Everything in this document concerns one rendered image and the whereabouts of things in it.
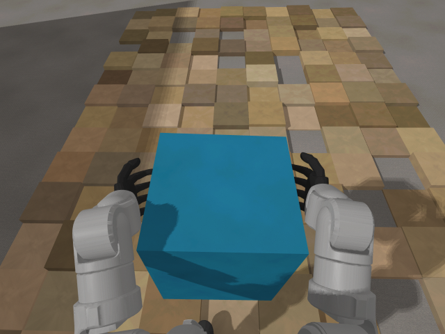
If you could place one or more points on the carton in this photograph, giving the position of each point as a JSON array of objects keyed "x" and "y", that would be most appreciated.
[{"x": 222, "y": 219}]

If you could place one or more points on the robot right forearm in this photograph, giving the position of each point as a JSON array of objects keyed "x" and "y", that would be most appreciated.
[{"x": 341, "y": 284}]

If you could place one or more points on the robot left forearm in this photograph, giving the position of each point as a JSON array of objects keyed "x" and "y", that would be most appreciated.
[{"x": 103, "y": 257}]

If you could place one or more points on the robot left shin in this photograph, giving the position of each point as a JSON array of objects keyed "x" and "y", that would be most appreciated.
[{"x": 191, "y": 321}]

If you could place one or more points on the left robot hand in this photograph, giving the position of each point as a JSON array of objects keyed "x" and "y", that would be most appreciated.
[{"x": 126, "y": 181}]

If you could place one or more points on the right robot hand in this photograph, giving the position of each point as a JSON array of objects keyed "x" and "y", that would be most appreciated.
[{"x": 316, "y": 175}]

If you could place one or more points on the robot left foot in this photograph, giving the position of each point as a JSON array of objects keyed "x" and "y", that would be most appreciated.
[{"x": 206, "y": 325}]

